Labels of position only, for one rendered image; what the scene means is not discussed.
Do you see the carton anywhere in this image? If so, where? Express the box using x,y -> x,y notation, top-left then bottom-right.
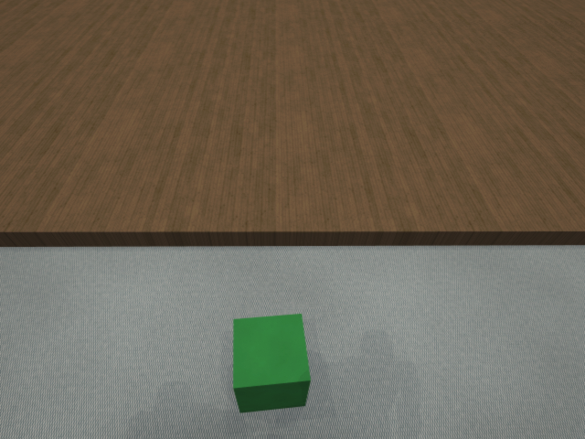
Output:
233,314 -> 311,413

